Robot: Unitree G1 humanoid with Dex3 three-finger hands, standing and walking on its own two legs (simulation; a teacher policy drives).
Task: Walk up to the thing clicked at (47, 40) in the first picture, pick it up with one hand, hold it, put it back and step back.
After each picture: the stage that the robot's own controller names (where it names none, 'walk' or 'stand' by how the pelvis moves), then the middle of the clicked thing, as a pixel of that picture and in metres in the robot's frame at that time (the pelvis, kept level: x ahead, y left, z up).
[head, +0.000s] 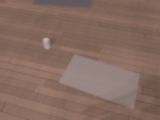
stand; (46, 43) +1.30 +0.44 -0.72
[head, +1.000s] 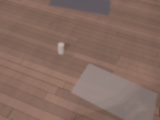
walk; (61, 48) +1.21 +0.20 -0.70
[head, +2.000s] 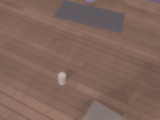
walk; (62, 78) +0.79 +0.16 -0.71
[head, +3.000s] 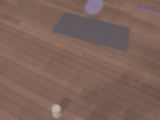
walk; (56, 111) +0.50 +0.18 -0.71
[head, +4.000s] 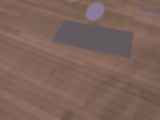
stand; out of the picture +0.40 +0.20 -0.72
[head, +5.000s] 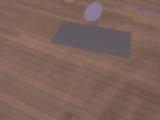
walk; out of the picture +0.39 +0.21 -0.72
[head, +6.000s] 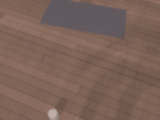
stand; (53, 115) +0.36 +0.21 -0.70
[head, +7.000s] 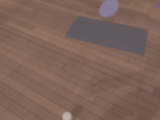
walk; (67, 119) +0.45 +0.16 -0.68
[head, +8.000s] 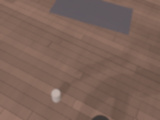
walk; (56, 95) +0.51 +0.15 -0.68
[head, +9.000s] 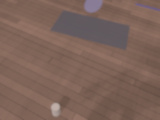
stand; (55, 109) +0.50 +0.18 -0.71
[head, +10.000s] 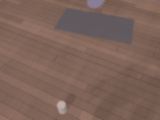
stand; (62, 107) +0.50 +0.20 -0.71
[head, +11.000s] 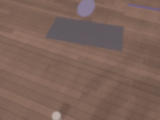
stand; (57, 118) +0.46 +0.20 -0.72
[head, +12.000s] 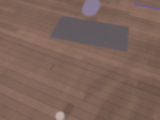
stand; (60, 118) +0.46 +0.18 -0.73
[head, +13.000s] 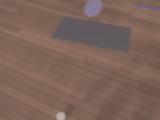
stand; (61, 119) +0.45 +0.18 -0.73
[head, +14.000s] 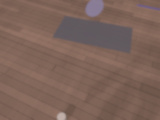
stand; (62, 119) +0.45 +0.17 -0.73
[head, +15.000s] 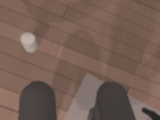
go down; (29, 42) +0.53 +0.23 -0.38
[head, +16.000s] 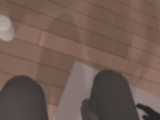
go down; (4, 29) +0.52 +0.27 -0.30
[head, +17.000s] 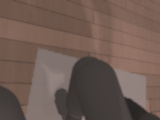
close in; out of the picture +0.50 +0.32 -0.23
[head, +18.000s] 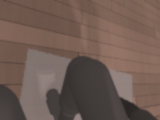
close; out of the picture +0.49 +0.33 -0.24
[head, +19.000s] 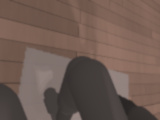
lift; out of the picture +0.48 +0.31 -0.25
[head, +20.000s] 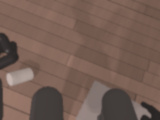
lift; (20, 76) +0.39 +0.32 -0.40
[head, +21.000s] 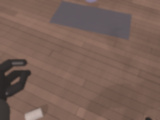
hold; (34, 115) +0.42 +0.35 -0.69
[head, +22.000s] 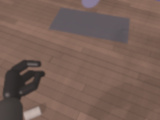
hold; (32, 113) +0.47 +0.39 -0.70
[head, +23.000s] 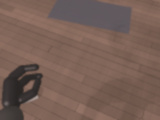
crouch; (29, 96) +0.53 +0.41 -0.68
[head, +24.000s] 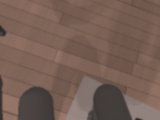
crouch; out of the picture +0.60 +0.49 -0.42
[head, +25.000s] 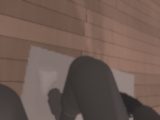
lower; out of the picture +0.54 +0.62 -0.26
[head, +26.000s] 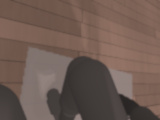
lower; out of the picture +0.56 +0.65 -0.26
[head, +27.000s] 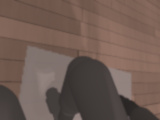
lower; out of the picture +0.58 +0.68 -0.27
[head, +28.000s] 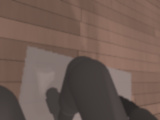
lower; out of the picture +0.60 +0.69 -0.27
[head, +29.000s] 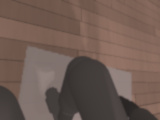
loosen; out of the picture +0.62 +0.71 -0.27
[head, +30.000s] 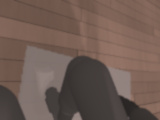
withdraw; out of the picture +0.63 +0.72 -0.27
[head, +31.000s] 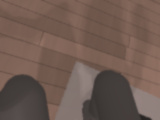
stand; out of the picture +0.70 +0.66 -0.31
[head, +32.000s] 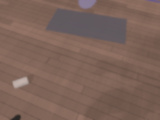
stand; (21, 82) +0.75 +0.50 -0.67
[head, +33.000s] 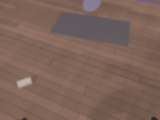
stand; (24, 82) +0.77 +0.52 -0.69
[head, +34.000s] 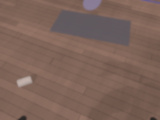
stand; (24, 81) +0.76 +0.52 -0.69
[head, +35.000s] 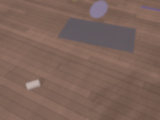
stand; (33, 84) +0.79 +0.51 -0.75
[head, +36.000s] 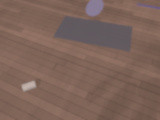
stand; (29, 85) +0.75 +0.52 -0.75
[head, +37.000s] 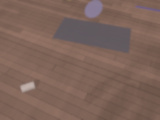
walk; (28, 86) +0.76 +0.52 -0.75
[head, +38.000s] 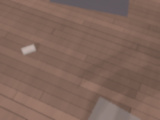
walk; (28, 49) +0.91 +0.51 -0.73
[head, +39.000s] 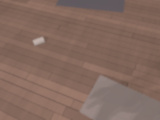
walk; (38, 41) +1.21 +0.60 -0.73
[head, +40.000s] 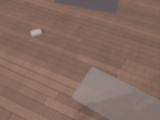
stand; (36, 32) +1.40 +0.54 -0.74
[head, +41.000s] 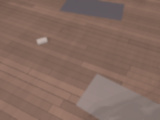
stand; (42, 41) +1.38 +0.53 -0.75
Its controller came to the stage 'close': yes
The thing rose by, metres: 0.11
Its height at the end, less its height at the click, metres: -0.02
